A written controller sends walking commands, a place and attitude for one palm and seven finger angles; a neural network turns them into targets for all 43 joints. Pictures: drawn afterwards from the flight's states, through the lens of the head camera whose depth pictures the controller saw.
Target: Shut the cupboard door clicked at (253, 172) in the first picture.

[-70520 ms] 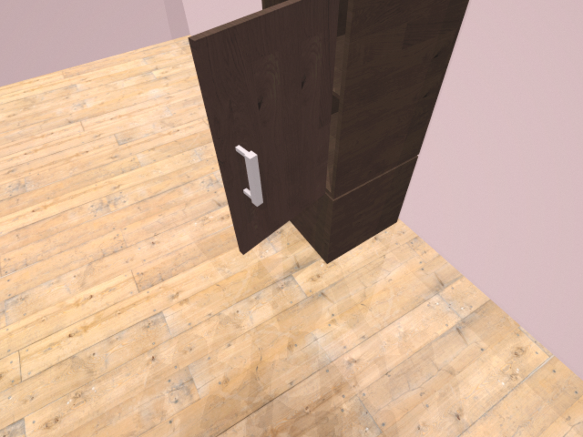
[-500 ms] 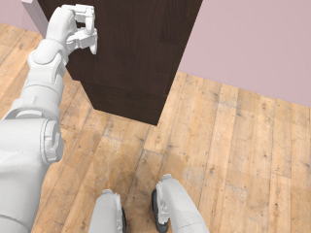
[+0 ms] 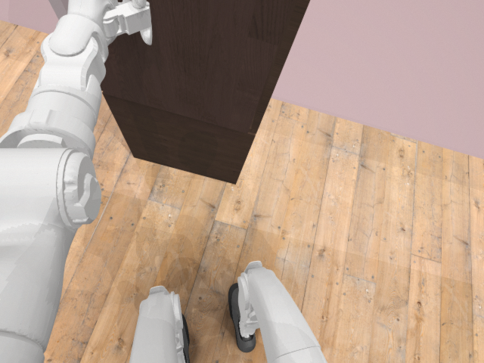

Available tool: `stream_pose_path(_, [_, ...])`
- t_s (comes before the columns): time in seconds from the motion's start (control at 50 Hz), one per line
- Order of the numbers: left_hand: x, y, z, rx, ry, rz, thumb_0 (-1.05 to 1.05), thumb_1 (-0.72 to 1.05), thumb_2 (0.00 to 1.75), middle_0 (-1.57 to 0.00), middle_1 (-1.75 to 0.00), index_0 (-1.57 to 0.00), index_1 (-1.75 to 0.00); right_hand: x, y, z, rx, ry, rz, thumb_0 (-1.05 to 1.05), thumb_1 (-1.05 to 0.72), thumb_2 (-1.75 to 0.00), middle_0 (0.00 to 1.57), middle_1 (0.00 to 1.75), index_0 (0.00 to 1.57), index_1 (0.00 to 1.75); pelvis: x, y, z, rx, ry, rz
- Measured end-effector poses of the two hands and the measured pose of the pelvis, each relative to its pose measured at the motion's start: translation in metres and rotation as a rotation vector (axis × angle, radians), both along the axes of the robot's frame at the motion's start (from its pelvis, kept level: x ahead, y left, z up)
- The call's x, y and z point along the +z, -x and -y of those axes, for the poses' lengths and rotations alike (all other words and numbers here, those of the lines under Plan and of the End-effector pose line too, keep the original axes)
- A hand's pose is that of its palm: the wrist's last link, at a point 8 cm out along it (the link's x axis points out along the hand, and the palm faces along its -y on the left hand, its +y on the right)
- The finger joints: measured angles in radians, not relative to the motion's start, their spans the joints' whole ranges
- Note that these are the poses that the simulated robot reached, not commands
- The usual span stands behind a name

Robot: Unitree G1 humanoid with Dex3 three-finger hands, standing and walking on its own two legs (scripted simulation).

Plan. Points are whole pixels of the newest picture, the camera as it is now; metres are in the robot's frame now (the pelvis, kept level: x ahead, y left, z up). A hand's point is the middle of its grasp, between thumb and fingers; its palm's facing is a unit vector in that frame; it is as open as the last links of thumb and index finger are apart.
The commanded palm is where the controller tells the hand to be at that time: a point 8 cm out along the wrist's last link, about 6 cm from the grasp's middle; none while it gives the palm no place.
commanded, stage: pull the fist back off the door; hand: left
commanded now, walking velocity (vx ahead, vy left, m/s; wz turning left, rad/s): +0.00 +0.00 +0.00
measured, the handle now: out of the picture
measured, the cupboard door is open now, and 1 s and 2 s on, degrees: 0 0 0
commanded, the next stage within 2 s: draw the hand back to the body in 0.80 s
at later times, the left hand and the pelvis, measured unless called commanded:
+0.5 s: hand (164, 18) +0.59 +0.02 +0.10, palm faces +0.02 -1.00 -0.02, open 3.1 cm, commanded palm +0.56 +0.06 +0.10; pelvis +0.00 +0.00 +0.02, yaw +0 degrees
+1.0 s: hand (177, 38) +0.55 +0.01 +0.11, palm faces +0.02 -1.00 -0.04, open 3.1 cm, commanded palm +0.49 +0.08 +0.12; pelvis +0.05 -0.02 +0.05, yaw +1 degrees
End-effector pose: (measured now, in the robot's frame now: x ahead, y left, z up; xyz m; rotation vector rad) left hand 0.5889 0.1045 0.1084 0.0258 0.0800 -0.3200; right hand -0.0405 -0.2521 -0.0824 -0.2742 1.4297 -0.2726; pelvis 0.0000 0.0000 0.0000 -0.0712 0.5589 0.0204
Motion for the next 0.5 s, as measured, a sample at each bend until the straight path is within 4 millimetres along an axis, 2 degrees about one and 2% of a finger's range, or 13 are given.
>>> stream_pose_path(0.08, [-0.007,0.01,0.006,0.247,0.067,-0.03,-0.03,0.75,1.02,-1.3,-1.5,-1.34,-1.5,-0.002,0.0,-0.01,0.045,-0.053,-0.005,0.01,-0.91,-0.9,0.2,0.3,0.2,0.3,0.001,0.004,-0.002,0.005,-0.002,0.002])
stream_pose_path(0.16, [-0.008,0.018,0.017,0.418,0.047,0.007,-0.03,0.77,1.01,-1.3,-1.5,-1.32,-1.5,-0.004,-0.001,-0.017,0.062,-0.091,0.019,0.01,-0.91,-0.9,0.2,0.3,0.2,0.3,0.001,0.006,-0.002,0.005,-0.006,-0.004])
stream_pose_path(0.28, [-0.003,0.02,0.028,0.393,-0.057,0.103,0.03,0.9,1.04,-1.3,-1.5,-1.31,-1.5,-0.004,0.009,-0.022,0.012,-0.118,0.024,0.0,-0.91,-0.9,0.2,0.3,0.2,0.3,0.002,0.008,-0.003,-0.003,-0.014,0.006])
stream_pose_path(0.4, [-0.001,0.019,0.024,0.346,-0.059,0.067,0.02,0.91,1.01,-1.3,-1.5,-1.32,-1.5,0.004,0.022,-0.022,-0.021,-0.129,-0.026,0.0,-0.91,-0.9,0.2,0.3,0.2,0.3,0.011,0.005,-0.004,-0.008,-0.02,0.022])
stream_pose_path(0.5, [-0.004,0.022,0.027,0.337,-0.004,0.039,0.01,0.91,0.96,-1.3,-1.5,-1.31,-1.5,0.014,0.019,-0.018,-0.018,-0.131,-0.051,0.01,-0.91,-0.9,0.2,0.3,0.2,0.3,0.02,-0.004,-0.003,-0.014,-0.027,0.028])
